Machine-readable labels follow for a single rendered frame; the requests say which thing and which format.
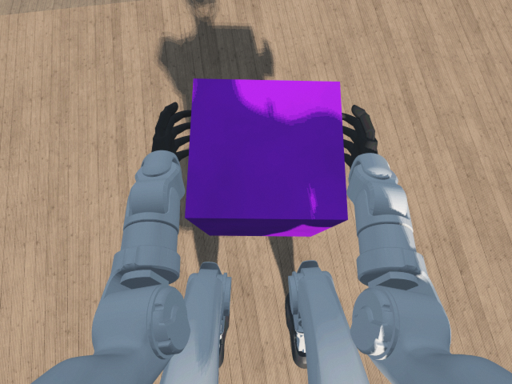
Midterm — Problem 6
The robot right thigh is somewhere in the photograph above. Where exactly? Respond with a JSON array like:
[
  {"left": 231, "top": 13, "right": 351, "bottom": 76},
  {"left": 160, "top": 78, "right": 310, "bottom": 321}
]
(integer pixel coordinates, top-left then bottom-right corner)
[{"left": 288, "top": 267, "right": 370, "bottom": 384}]

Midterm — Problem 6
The robot left forearm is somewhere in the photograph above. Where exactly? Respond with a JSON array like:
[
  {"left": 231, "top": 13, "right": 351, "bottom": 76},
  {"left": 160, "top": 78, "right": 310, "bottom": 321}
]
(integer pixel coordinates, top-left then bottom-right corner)
[{"left": 92, "top": 150, "right": 186, "bottom": 346}]

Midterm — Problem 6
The robot right upper arm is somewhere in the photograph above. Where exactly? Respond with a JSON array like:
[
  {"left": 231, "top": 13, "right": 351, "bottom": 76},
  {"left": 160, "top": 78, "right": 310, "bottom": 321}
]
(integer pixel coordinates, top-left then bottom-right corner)
[{"left": 350, "top": 286, "right": 512, "bottom": 384}]

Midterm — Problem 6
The robot right hand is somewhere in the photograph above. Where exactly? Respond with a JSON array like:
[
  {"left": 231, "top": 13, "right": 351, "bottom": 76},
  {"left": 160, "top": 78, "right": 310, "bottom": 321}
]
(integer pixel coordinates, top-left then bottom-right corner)
[{"left": 342, "top": 105, "right": 378, "bottom": 168}]

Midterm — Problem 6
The left robot foot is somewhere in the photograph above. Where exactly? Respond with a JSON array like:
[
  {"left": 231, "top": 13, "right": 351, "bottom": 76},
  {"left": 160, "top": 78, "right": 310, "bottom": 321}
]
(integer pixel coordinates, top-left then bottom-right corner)
[{"left": 219, "top": 313, "right": 230, "bottom": 368}]

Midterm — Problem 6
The carton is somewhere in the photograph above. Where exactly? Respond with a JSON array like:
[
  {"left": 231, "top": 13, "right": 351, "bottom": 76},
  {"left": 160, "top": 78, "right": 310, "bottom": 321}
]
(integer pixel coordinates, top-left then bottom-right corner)
[{"left": 185, "top": 78, "right": 348, "bottom": 237}]

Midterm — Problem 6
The robot right forearm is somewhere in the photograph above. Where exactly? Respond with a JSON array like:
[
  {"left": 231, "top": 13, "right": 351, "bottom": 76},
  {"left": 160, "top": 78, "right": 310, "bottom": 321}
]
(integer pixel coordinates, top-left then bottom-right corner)
[{"left": 346, "top": 153, "right": 451, "bottom": 342}]

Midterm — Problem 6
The robot left hand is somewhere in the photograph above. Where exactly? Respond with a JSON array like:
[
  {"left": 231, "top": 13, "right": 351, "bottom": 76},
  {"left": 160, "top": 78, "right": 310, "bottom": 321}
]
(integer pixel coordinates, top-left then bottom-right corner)
[{"left": 151, "top": 102, "right": 191, "bottom": 161}]

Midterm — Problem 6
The robot left upper arm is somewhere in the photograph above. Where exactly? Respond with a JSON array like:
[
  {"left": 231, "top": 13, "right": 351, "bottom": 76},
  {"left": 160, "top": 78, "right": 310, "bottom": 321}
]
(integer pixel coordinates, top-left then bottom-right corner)
[{"left": 31, "top": 284, "right": 190, "bottom": 384}]

